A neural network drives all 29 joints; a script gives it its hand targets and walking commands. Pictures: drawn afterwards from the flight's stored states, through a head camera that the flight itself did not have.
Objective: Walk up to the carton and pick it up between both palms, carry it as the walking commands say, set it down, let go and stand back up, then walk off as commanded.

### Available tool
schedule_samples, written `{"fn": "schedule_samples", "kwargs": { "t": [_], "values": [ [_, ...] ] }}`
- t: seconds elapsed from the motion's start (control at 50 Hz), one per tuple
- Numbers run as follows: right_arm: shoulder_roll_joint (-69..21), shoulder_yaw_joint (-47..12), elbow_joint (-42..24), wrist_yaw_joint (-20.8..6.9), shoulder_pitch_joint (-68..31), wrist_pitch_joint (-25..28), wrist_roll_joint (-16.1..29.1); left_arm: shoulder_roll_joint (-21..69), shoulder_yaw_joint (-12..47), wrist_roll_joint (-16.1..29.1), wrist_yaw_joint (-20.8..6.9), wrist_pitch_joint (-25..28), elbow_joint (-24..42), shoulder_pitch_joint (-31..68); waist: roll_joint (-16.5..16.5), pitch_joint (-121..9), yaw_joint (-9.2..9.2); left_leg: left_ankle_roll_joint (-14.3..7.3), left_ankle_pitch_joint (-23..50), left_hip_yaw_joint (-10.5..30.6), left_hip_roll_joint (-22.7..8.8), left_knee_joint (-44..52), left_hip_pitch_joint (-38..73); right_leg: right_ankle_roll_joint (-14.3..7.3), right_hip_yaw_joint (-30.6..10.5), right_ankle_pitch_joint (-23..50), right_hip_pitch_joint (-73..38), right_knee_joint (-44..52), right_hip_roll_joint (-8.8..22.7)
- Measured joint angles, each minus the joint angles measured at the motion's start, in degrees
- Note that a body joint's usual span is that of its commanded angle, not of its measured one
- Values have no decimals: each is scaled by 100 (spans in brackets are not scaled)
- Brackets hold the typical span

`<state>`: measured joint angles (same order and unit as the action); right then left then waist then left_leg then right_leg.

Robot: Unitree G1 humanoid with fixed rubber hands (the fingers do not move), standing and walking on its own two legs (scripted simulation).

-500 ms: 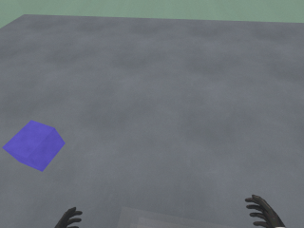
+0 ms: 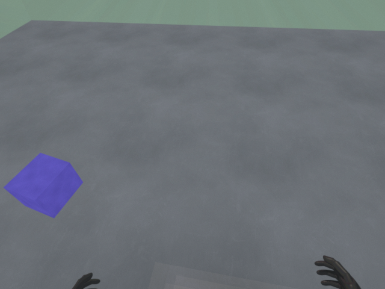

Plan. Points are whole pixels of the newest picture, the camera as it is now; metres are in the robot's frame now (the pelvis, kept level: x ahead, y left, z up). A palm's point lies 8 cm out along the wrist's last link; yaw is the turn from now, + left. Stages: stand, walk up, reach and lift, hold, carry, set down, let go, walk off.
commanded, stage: stand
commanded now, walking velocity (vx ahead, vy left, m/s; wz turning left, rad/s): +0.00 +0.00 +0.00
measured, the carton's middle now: (46, 184) +0.80 +0.89 -0.65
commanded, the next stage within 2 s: walk up in 0.70 s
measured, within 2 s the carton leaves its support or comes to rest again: neither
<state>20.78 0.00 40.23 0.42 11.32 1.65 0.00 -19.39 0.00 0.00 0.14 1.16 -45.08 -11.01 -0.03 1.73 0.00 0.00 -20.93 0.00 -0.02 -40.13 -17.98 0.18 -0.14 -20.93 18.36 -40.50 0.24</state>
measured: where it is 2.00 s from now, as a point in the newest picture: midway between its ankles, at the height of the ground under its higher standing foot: outside the picture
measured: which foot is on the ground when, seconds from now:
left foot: down 0.00-0.94, up 0.96-1.00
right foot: down 0.00-1.00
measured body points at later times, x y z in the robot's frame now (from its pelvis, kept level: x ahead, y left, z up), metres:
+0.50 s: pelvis -0.01 +0.00 +0.00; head -0.01 +0.00 +0.45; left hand +0.09 +0.29 -0.11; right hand +0.11 -0.29 -0.10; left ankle +0.01 +0.12 -0.72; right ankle +0.01 -0.12 -0.72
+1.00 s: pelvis -0.02 +0.00 +0.00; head -0.01 +0.01 +0.45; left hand +0.07 +0.32 -0.11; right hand +0.11 -0.30 -0.10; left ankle +0.00 +0.12 -0.70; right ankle +0.01 -0.12 -0.72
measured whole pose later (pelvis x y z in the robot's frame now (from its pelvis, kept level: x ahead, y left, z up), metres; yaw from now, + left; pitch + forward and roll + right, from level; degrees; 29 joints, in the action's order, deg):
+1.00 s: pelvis -0.02 +0.00 +0.00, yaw +3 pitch -3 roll +0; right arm 22.8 0.0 48.0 -4.0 11.3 -0.8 0.0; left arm -22.4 0.0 0.0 0.2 3.2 -51.5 -11.0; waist 0.0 2.7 -0.1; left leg 0.0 -22.1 0.3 0.0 -47.1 -21.1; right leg -0.2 2.0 -19.3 16.8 -38.6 1.2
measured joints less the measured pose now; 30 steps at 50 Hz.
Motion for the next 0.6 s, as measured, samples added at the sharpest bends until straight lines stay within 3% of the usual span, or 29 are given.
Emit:
{"fn": "schedule_samples", "kwargs": {
  "t": [0.6],
  "values": [
    [28, 0, 530, -14, 0, 0, 0, -37, 0, 0, 0, 0, -550, 0, 0, 102, 0, 0, 117, 0, 0, 6, 0, 0, 0, 117, -1, 7, 0]
  ]
}}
